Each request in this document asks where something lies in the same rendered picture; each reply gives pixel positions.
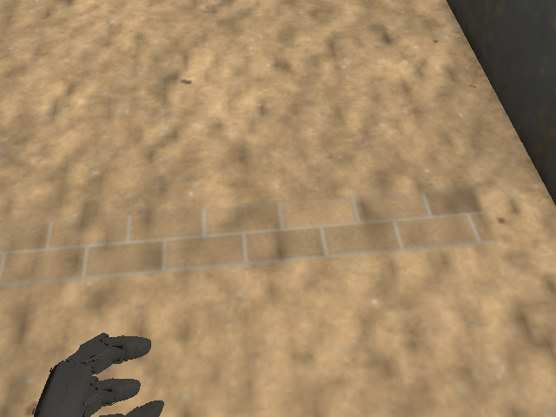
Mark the robot left hand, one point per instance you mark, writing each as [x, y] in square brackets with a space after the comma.
[72, 391]

